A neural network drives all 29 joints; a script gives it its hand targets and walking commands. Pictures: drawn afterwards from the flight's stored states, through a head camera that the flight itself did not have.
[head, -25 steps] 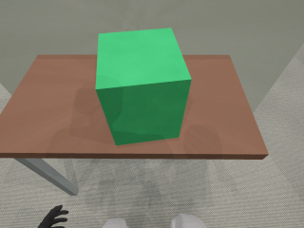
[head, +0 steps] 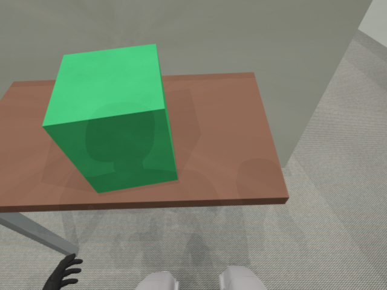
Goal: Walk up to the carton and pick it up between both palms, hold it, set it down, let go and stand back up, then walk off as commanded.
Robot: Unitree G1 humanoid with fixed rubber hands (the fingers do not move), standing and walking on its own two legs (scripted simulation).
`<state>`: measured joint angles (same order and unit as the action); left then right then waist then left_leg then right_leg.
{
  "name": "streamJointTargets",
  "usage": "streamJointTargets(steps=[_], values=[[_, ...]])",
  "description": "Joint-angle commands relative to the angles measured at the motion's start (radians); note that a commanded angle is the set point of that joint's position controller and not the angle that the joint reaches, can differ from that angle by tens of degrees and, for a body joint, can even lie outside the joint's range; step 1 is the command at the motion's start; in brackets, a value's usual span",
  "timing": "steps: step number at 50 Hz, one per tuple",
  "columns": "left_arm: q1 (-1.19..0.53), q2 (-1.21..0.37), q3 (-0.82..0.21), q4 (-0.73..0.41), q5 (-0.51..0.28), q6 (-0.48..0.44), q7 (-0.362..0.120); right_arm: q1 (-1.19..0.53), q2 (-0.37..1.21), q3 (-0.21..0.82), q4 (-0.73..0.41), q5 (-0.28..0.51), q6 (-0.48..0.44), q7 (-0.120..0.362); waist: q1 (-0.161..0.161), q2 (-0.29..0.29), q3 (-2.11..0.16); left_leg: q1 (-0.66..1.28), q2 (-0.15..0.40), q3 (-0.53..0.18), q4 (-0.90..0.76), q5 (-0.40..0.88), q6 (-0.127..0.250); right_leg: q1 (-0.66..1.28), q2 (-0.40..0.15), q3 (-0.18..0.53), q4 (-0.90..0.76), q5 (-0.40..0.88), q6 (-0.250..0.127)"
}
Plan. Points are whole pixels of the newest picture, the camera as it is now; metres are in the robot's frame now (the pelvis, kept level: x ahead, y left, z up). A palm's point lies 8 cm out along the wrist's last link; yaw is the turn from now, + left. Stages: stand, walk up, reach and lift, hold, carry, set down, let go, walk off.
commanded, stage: walk up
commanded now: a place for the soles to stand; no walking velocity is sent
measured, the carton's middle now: (125, 122) +0.45 +0.17 +0.07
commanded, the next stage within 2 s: none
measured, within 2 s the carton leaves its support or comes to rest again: neither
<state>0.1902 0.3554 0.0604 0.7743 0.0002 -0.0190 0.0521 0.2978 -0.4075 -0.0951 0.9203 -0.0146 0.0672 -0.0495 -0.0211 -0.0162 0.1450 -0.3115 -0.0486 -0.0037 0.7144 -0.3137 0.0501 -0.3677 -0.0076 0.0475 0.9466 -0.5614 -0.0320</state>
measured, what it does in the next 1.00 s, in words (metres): steps to the left: right foot, then left foot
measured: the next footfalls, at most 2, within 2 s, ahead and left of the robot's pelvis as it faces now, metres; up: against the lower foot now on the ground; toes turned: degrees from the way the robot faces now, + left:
right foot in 0.02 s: +0.07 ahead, -0.13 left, +0.00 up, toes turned +1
left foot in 0.46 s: +0.04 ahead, +0.23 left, +0.00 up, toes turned +2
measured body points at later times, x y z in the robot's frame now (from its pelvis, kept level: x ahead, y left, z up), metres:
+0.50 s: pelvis -0.02 +0.10 -0.03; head +0.02 +0.07 +0.41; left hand +0.02 +0.43 -0.12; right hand +0.09 -0.24 -0.16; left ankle +0.00 +0.23 -0.71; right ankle +0.03 -0.12 -0.70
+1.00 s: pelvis +0.01 +0.12 -0.02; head +0.10 +0.10 +0.42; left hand +0.11 +0.43 -0.12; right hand +0.08 -0.19 -0.15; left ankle +0.00 +0.23 -0.71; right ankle +0.04 -0.01 -0.71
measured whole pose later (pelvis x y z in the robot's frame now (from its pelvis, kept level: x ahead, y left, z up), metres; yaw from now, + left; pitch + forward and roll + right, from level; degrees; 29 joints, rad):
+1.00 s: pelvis +0.01 +0.12 -0.02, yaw +3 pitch -1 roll +2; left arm 0.17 0.35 0.06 0.78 0.00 -0.02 0.03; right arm 0.27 -0.38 -0.07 0.83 -0.03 -0.04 -0.03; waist -0.02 0.02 0.21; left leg -0.38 -0.05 0.00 0.87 -0.47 0.03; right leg -0.46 -0.04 0.04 0.91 -0.47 -0.01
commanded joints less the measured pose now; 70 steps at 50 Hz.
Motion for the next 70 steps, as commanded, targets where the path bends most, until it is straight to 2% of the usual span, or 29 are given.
streamJointTargets(steps=[1,3,4,10,16,19,20,21,22,23,24,25,26,29,33,36,41,42,47,49,50,51,52,57,60,64,67,68,70], values=[[0.193,0.386,0.133,0.04,0.022,-0.04,0.082,-0.038,-0.188,-0.044,-0.167,-0.082,0.001,0.072,0.044,-0.045,-0.038,-0.359,-0.032,-0.257,0.476,-0.215,-0.019,0.105,-0.382,0.524,-0.575,0.312,-0.083],[-0.025,0.43,0.135,-0.043,0.019,-0.031,0.08,-0.022,-0.269,-0.095,-0.173,-0.087,0.035,0.095,-0.011,-0.114,0.008,-0.24,-0.026,-0.209,0.696,-0.171,-0.025,-0.237,-0.467,0.574,-0.785,-0.265,-0.176],[-0.065,0.441,0.136,-0.052,0.023,-0.031,0.083,-0.016,-0.315,-0.108,-0.188,-0.074,0.034,0.097,-0.02,-0.056,0.06,-0.287,-0.051,-0.304,0.675,-0.152,-0.029,-0.212,-0.441,0.648,-0.8,-0.328,-0.106],[0.168,0.405,0.152,0.008,0.022,-0.065,0.074,-0.041,-0.227,-0.093,-0.182,-0.06,0.023,0.107,0.063,-0.148,-0.019,-0.352,-0.028,-0.285,0.599,-0.076,-0.042,0.117,-0.301,0.409,-0.574,-0.094,-0.005],[0.168,0.424,0.136,-0.025,0.034,-0.073,0.069,-0.114,-0.237,-0.089,-0.187,-0.037,0.01,0.091,0.079,-0.23,-0.065,-0.327,0.046,-0.165,0.465,-0.188,-0.062,0.141,-0.35,0.314,-0.541,-0.033,-0.161],[0.064,0.451,0.139,-0.044,0.049,-0.055,0.055,0.035,-0.25,-0.103,-0.158,-0.025,0.001,0.11,-0.018,-0.354,-0.098,-0.039,0.088,-0.007,0.21,-0.327,-0.033,-0.042,-0.304,0.154,-0.447,0.156,-0.155],[-0.009,0.448,0.134,-0.052,0.048,-0.045,0.055,0.085,-0.247,-0.103,-0.133,-0.025,-0.003,0.109,-0.079,-0.307,-0.106,0.084,0.117,-0.048,0.052,-0.224,-0.017,-0.116,-0.303,0.124,-0.36,0.279,-0.139],[-0.01,0.408,0.11,-0.059,0.05,-0.039,0.055,0.228,-0.253,-0.121,-0.062,-0.026,-0.015,0.097,-0.134,-0.086,-0.177,0.269,0.039,0.039,-0.04,-0.15,-0.028,-0.16,-0.212,0.005,-0.117,0.358,-0.096],[0.027,0.305,0.085,-0.053,0.029,-0.032,0.06,0.282,-0.231,-0.113,-0.068,-0.05,-0.024,0.095,-0.176,0.078,-0.167,0.331,0.028,-0.078,-0.122,-0.159,0.003,-0.3,-0.131,-0.074,0.165,0.361,-0.034],[0.024,0.226,0.065,-0.059,0.032,-0.032,0.07,0.256,-0.272,-0.118,-0.079,-0.067,-0.018,0.083,-0.167,0.277,-0.081,0.229,0.146,-0.378,-0.198,-0.198,0.061,-0.5,-0.005,-0.143,0.338,-0.081,-0.009],[0.007,0.245,0.068,-0.106,0.016,-0.033,0.085,0.104,-0.344,-0.12,-0.143,-0.05,-0.021,0.087,-0.11,0.264,-0.055,0.083,0.264,-0.766,-0.405,-0.217,0.1,-0.507,0.081,-0.02,0.412,-0.172,0.008],[-0.006,0.292,0.058,-0.082,0.026,-0.043,0.083,0.016,-0.381,-0.126,-0.171,-0.028,-0.032,0.077,-0.114,0.291,-0.087,0.018,0.332,-0.876,-0.465,-0.357,0.147,-0.428,0.032,0.052,0.376,-0.123,-0.003],[-0.012,0.327,0.062,-0.05,0.014,-0.049,0.076,-0.07,-0.354,-0.123,-0.18,-0.03,-0.034,0.072,-0.063,0.156,-0.013,-0.062,0.3,-0.813,-0.421,-0.357,0.155,-0.379,-0.023,0.055,0.311,-0.066,-0.015],[0.063,0.286,0.074,-0.02,-0.008,-0.04,0.036,-0.026,-0.287,-0.094,-0.165,-0.032,-0.064,0.046,-0.036,0.056,-0.069,0.061,0.24,-0.604,-0.279,-0.108,0.098,-0.349,-0.079,0.055,0.245,0.029,-0.009],[0.106,0.233,0.066,0.007,0.003,-0.042,0.011,0.016,-0.248,-0.069,-0.162,-0.008,-0.11,0.034,-0.018,0.095,-0.197,0.288,0.301,-0.606,-0.187,0.224,0.159,-0.297,-0.046,0.069,0.112,0.029,0.013],[0.026,0.251,0.07,-0.054,0.006,-0.039,0.005,0.146,-0.28,-0.071,-0.136,0.017,-0.129,0.016,-0.056,0.028,-0.259,0.454,0.317,-0.575,-0.115,0.653,0.097,-0.323,-0.029,0.09,0.114,0.03,0.007],[-0.033,0.219,0.063,-0.061,0.007,-0.026,-0.006,0.13,-0.245,-0.052,-0.118,-0.001,-0.141,-0.015,-0.064,0.027,-0.226,0.42,0.296,-0.478,-0.074,0.864,0.036,-0.343,-0.022,0.047,0.075,0.054,-0.001],[0.022,0.226,0.062,-0.037,0.004,-0.022,-0.012,0.079,-0.256,-0.063,-0.122,0.01,-0.14,-0.011,-0.041,0.093,-0.29,0.43,0.303,-0.441,-0.07,0.799,0.046,-0.293,-0.028,0.046,0.051,0.096,-0.008],[-0.014,0.233,0.061,-0.042,0.012,-0.034,-0.012,0.059,-0.257,-0.06,-0.136,0.012,-0.131,-0.015,-0.036,-0.007,-0.331,0.378,0.284,-0.404,0.038,0.675,0.09,-0.134,-0.041,-0.02,-0.2,0.192,-0.018],[0.153,0.286,0.087,0.042,0.014,-0.06,-0.006,-0.12,-0.172,-0.017,-0.18,0.036,-0.132,0.006,0.095,-0.096,-0.431,-0.052,0.159,-0.188,0.263,0.447,0.014,0.387,-0.124,0.18,-0.419,0.443,-0.106],[0.202,0.37,0.116,0.056,0.003,-0.06,-0.009,-0.084,-0.131,0.005,-0.168,0.042,-0.128,0.012,0.098,-0.293,-0.421,-0.266,0.002,-0.071,0.442,-0.061,-0.045,0.547,-0.282,0.429,-0.429,0.692,-0.155],[0.168,0.346,0.101,0.038,0.002,-0.056,-0.01,-0.085,-0.135,0.009,-0.17,0.032,-0.116,0.003,0.083,-0.263,-0.412,-0.32,0.019,-0.088,0.394,-0.292,-0.03,0.545,-0.349,0.506,-0.401,0.826,-0.211],[0.103,0.31,0.086,0.015,-0.001,-0.062,-0.009,-0.075,-0.196,-0.002,-0.145,0.019,-0.106,0.001,0.067,-0.105,-0.38,-0.308,0.045,-0.093,0.375,-0.345,-0.044,0.503,-0.357,0.498,-0.37,0.874,-0.239],[0.061,0.3,0.075,-0.014,0.016,-0.054,-0.003,-0.036,-0.175,0.0,-0.11,0.018,-0.119,0.014,0.044,-0.174,-0.203,-0.232,0.085,-0.042,0.227,-0.29,-0.043,0.313,-0.268,0.327,-0.322,0.946,-0.205],[0.063,0.293,0.063,-0.026,0.018,-0.049,-0.013,-0.03,-0.185,-0.01,-0.118,0.015,-0.117,0.016,0.032,-0.25,-0.227,-0.155,0.073,-0.015,0.159,-0.297,-0.03,0.274,-0.235,0.307,-0.341,0.831,-0.177],[-0.051,0.257,0.049,-0.05,0.003,-0.026,-0.028,0.015,-0.169,-0.016,-0.056,-0.002,-0.132,0.024,-0.025,-0.169,-0.237,0.15,0.062,0.006,-0.099,0.014,-0.012,-0.027,-0.153,0.176,-0.299,0.473,-0.108],[-0.083,0.197,0.028,-0.027,-0.003,-0.014,-0.026,-0.045,-0.281,-0.026,-0.069,-0.009,-0.149,0.015,-0.018,0.108,-0.225,0.045,0.356,-0.526,-0.295,-0.052,0.155,-0.111,0.005,0.012,-0.043,0.142,0.018],[-0.047,0.248,0.054,-0.011,0.0,-0.011,-0.029,-0.124,-0.298,-0.023,-0.095,-0.002,-0.146,0.016,0.017,0.06,-0.217,-0.064,0.371,-0.559,-0.272,-0.147,0.241,0.026,0.019,0.018,-0.029,-0.001,0.012],[0.02,0.259,0.056,0.039,0.011,-0.022,-0.047,-0.209,-0.242,-0.009,-0.097,-0.001,-0.135,0.021,0.051,0.066,-0.113,-0.213,0.266,-0.346,-0.216,-0.31,0.132,0.109,-0.001,0.015,-0.182,0.057,-0.011]])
